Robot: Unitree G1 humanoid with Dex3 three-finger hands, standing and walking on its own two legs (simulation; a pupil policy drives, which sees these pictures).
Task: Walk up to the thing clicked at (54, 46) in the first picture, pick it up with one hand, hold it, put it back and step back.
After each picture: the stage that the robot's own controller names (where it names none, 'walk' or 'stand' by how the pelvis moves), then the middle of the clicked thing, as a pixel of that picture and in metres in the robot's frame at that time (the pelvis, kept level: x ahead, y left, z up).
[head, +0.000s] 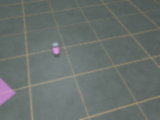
stand; (55, 48) +1.38 +0.33 -0.72
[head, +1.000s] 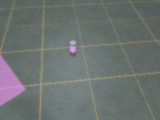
walk; (73, 46) +1.26 +0.18 -0.70
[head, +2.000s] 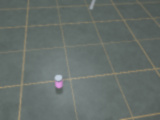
walk; (58, 81) +0.84 +0.20 -0.70
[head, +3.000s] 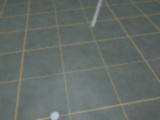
walk; (55, 119) +0.56 +0.23 -0.70
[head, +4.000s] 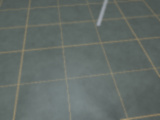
stand; out of the picture +0.39 +0.20 -0.71
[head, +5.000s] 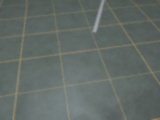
stand; out of the picture +0.36 +0.21 -0.71
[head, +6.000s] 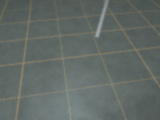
stand; out of the picture +0.36 +0.19 -0.72
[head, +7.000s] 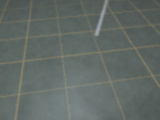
stand; out of the picture +0.39 +0.21 -0.73
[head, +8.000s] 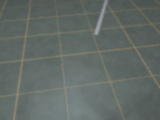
stand; out of the picture +0.37 +0.21 -0.73
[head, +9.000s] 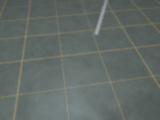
stand; out of the picture +0.36 +0.21 -0.73
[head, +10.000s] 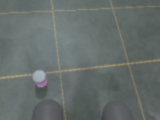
go down; (40, 79) +0.44 +0.21 -0.44
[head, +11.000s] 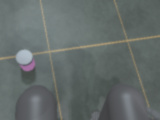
go down; (26, 60) +0.46 +0.23 -0.31
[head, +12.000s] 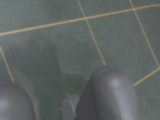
close in; out of the picture +0.44 +0.28 -0.23
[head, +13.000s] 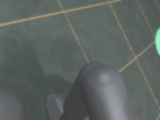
close; out of the picture +0.44 +0.29 -0.23
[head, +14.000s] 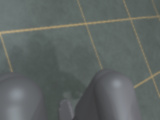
lift; out of the picture +0.37 +0.26 -0.23
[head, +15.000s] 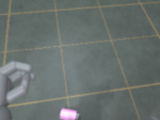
close; (70, 115) +0.37 +0.07 -0.57
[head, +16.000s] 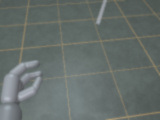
close; out of the picture +0.39 +0.06 -0.70
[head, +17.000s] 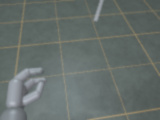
stand; out of the picture +0.43 +0.05 -0.70
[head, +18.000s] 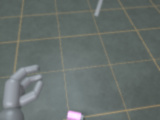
stand; (75, 116) +0.48 +0.04 -0.69
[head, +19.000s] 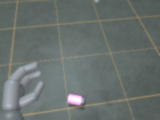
stand; (76, 99) +0.54 +0.03 -0.64
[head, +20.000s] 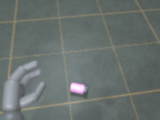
stand; (78, 88) +0.59 +0.02 -0.61
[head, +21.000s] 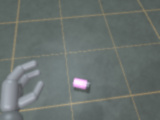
stand; (81, 83) +0.63 +0.01 -0.62
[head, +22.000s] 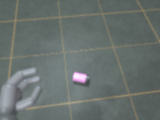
stand; (81, 77) +0.67 +0.01 -0.62
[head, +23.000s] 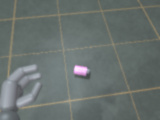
close; (81, 70) +0.72 +0.00 -0.61
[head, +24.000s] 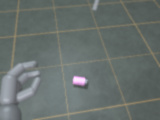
stand; (80, 81) +0.74 -0.01 -0.67
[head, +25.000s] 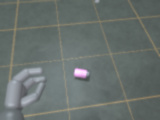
stand; (81, 73) +0.76 -0.01 -0.66
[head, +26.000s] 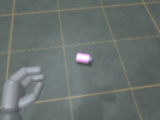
close; (84, 58) +0.81 -0.01 -0.59
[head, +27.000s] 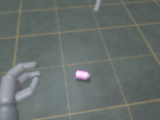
stand; (83, 75) +0.81 -0.02 -0.67
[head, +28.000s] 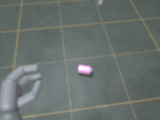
close; (85, 69) +0.81 -0.03 -0.64
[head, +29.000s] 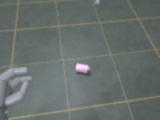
stand; (83, 68) +0.82 -0.02 -0.66
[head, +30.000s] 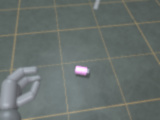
stand; (82, 70) +0.84 -0.03 -0.66
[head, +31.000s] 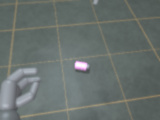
close; (82, 66) +0.85 -0.03 -0.65
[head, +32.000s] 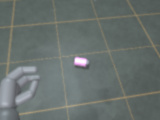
close; (81, 62) +0.86 -0.03 -0.64
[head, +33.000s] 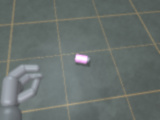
close; (82, 59) +0.87 -0.03 -0.63
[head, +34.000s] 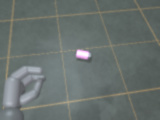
close; (83, 54) +0.88 -0.03 -0.62
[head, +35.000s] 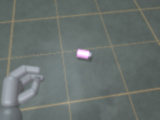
close; (84, 54) +0.90 -0.03 -0.62
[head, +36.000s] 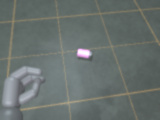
close; (84, 53) +0.91 -0.03 -0.62
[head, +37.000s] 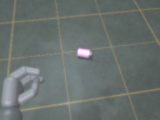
close; (84, 53) +0.91 -0.03 -0.62
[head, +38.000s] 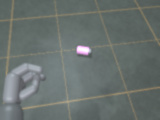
close; (84, 50) +0.92 -0.03 -0.62
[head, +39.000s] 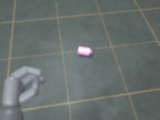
close; (85, 51) +0.93 -0.04 -0.62
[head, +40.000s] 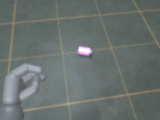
close; (85, 51) +0.94 -0.04 -0.63
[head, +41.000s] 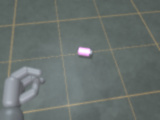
close; (85, 51) +0.95 -0.04 -0.63
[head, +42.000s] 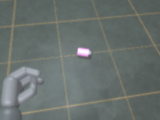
close; (84, 52) +0.96 -0.04 -0.64
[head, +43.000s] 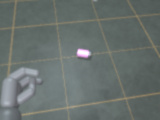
close; (84, 53) +0.96 -0.04 -0.65
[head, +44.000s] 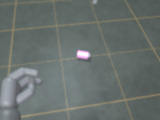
close; (83, 55) +0.97 -0.05 -0.65
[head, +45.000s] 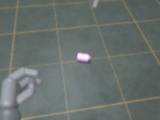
close; (84, 57) +0.97 -0.05 -0.66
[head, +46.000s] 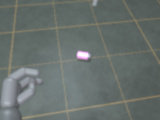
close; (83, 55) +0.98 -0.05 -0.66
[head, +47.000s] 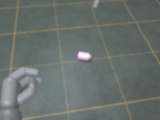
close; (84, 56) +0.99 -0.05 -0.66
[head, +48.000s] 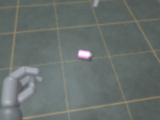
close; (85, 54) +1.00 -0.05 -0.66
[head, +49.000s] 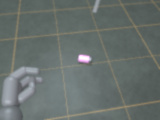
close; (85, 59) +1.00 -0.06 -0.68
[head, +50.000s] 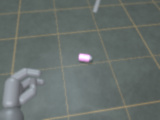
close; (85, 57) +1.01 -0.06 -0.68
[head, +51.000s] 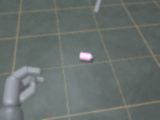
close; (86, 56) +1.02 -0.06 -0.68
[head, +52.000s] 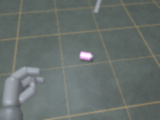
close; (86, 56) +1.03 -0.06 -0.68
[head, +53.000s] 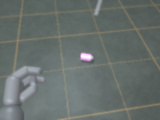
close; (87, 57) +1.05 -0.07 -0.68
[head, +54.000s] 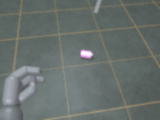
close; (87, 54) +1.06 -0.07 -0.68
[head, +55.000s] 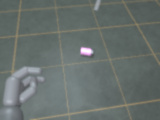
close; (87, 51) +1.07 -0.07 -0.67
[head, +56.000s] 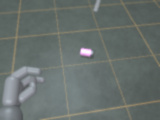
close; (86, 52) +1.07 -0.07 -0.67
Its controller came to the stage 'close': yes
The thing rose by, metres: 0.01
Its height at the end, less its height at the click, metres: -0.02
